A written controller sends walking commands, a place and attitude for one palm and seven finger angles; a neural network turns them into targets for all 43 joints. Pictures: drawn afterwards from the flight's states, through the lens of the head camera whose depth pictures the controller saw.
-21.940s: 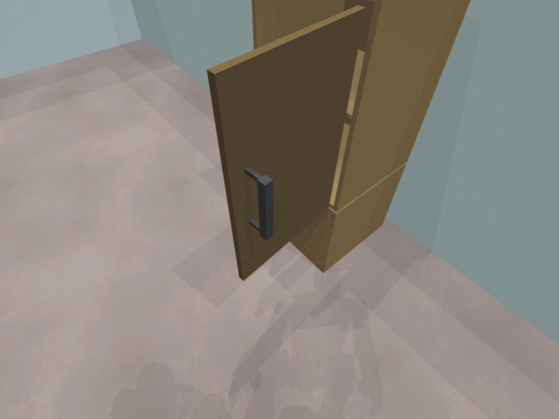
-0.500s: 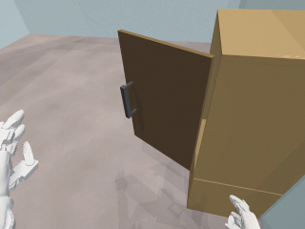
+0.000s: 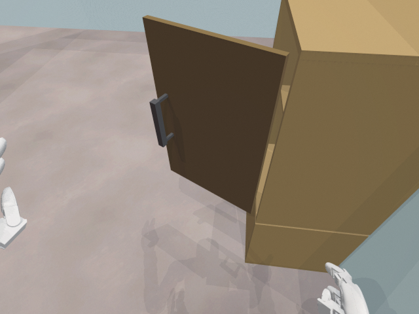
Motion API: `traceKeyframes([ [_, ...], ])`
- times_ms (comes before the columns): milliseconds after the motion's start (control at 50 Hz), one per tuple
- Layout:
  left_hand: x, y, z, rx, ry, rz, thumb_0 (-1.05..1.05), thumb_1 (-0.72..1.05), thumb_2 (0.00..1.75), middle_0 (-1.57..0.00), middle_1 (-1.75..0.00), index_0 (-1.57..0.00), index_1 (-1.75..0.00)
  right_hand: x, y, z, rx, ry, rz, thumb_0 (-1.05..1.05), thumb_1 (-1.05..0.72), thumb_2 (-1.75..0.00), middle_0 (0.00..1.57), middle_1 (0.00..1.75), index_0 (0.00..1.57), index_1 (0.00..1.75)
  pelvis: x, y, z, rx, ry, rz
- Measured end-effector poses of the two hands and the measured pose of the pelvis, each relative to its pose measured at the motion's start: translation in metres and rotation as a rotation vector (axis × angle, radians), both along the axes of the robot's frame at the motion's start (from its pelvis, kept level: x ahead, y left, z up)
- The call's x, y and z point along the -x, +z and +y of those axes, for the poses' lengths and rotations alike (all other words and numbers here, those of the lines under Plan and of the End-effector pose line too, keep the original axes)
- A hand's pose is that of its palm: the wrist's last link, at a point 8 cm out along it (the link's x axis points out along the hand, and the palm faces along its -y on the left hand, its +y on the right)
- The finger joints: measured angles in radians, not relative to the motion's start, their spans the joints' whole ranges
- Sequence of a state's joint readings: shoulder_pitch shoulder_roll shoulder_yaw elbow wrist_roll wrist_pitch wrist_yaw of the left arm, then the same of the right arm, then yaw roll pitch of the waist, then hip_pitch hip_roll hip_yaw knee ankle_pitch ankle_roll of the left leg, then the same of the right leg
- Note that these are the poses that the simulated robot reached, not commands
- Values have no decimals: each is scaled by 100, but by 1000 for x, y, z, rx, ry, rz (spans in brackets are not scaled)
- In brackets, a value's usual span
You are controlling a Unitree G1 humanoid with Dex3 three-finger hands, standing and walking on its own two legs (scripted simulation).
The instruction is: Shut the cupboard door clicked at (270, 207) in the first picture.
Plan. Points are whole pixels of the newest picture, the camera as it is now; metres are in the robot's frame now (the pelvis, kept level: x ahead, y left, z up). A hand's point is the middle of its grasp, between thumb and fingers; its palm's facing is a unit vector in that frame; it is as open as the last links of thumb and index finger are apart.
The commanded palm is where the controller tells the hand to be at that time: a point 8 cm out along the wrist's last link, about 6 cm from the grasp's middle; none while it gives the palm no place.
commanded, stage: step back with the hand held close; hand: left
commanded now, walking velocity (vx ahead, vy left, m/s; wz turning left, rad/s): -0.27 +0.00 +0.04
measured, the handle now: (163, 121) +0.67 +0.18 -0.04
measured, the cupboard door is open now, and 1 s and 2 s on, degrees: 63 63 63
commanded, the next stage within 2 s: stop stepping back and stand still in 1.24 s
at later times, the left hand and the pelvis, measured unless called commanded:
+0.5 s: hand out of the picture +0.14 +0.27 +0.17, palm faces +0.49 -0.76 -0.43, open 7.4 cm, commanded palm +0.07 +0.30 +0.18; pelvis -0.06 +0.00 -0.02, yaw +1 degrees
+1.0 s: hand out of the picture +0.07 +0.25 +0.18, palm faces +0.47 -0.76 -0.45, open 7.4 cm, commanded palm +0.01 +0.29 +0.18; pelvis -0.11 -0.02 -0.01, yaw +4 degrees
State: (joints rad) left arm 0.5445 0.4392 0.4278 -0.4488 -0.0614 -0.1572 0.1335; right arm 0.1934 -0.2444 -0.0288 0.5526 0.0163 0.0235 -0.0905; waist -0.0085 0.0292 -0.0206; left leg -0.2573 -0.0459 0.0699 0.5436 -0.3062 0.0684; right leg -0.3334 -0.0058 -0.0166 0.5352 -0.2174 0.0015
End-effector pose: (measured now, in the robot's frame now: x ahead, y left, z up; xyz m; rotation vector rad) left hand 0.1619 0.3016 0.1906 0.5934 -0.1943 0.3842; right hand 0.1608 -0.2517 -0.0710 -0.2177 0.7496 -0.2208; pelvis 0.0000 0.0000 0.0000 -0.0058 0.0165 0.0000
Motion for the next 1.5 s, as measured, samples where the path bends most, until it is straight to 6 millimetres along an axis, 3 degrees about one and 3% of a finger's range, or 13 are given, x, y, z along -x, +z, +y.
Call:
traceKeyframes([
  [260,49,-11,11,19,51,-100,1,89,90,-21,-30,-21,-30,44,-5,15,15,50,-19,1,-90,-90,20,30,20,30,39,-12,4,8,7,-29],
  [540,68,-5,5,-27,-12,-180,1,88,90,-21,-30,-21,-30,84,-11,6,47,45,30,1,-90,-90,20,30,21,30,63,-17,3,20,22,-17],
  [700,84,0,10,-57,16,-174,1,88,90,-21,-30,-21,-30,85,-9,9,51,66,21,1,-90,-90,20,30,20,30,70,-14,-3,40,43,-13],
  [840,102,-7,-11,-10,10,-180,1,89,90,-21,-30,-21,-30,74,-6,8,27,121,-29,1,-90,-90,20,30,21,30,87,-16,-18,31,39,-8],
  [940,117,-4,-23,2,-24,-173,1,88,90,-21,-30,-21,-30,81,2,3,22,115,-37,1,-90,-90,20,30,21,30,102,-11,-22,14,65,4],
  [1020,137,1,-13,-26,-23,-170,1,88,90,-21,-30,-22,-30,97,9,2,54,106,-17,1,-90,-90,20,30,20,30,115,-9,-16,11,82,16],
  [1140,171,2,14,-59,64,-142,1,88,90,-21,-30,-22,-30,126,7,9,62,92,-20,1,-90,-90,20,30,20,30,137,-7,-10,60,103,10],
  [1200,187,0,18,-20,117,-150,1,88,90,-21,-30,-22,-30,138,4,15,48,121,-7,1,-90,-90,20,30,20,30,146,-4,-12,69,95,42],
  [1260,194,-7,7,26,115,-159,1,89,90,-20,-30,-21,-30,148,-2,19,26,156,-2,1,-90,-90,20,30,20,30,164,-6,-19,51,47,76],
  [1320,193,-12,-16,59,41,-148,1,89,90,-20,-30,-21,-30,162,-7,18,0,164,-4,1,-90,-90,20,30,21,30,192,-6,-27,54,15,70],
  [1400,200,-2,-44,41,-117,-156,1,89,90,-20,-30,-21,-30,192,0,10,-29,89,-30,1,-90,-90,21,30,21,30,215,-4,-32,57,6,39],
  [1440,211,3,-46,0,-159,-140,1,88,90,-21,-30,-21,-30,208,8,3,-21,49,-51,1,-90,-90,21,30,21,30,220,-4,-31,44,0,28],
  [1500,227,6,-31,-33,-142,-112,1,88,90,-21,-30,-22,-30,234,14,-8,16,-2,-68,1,-90,-90,21,30,21,30,222,-4,-23,42,-8,12],
])
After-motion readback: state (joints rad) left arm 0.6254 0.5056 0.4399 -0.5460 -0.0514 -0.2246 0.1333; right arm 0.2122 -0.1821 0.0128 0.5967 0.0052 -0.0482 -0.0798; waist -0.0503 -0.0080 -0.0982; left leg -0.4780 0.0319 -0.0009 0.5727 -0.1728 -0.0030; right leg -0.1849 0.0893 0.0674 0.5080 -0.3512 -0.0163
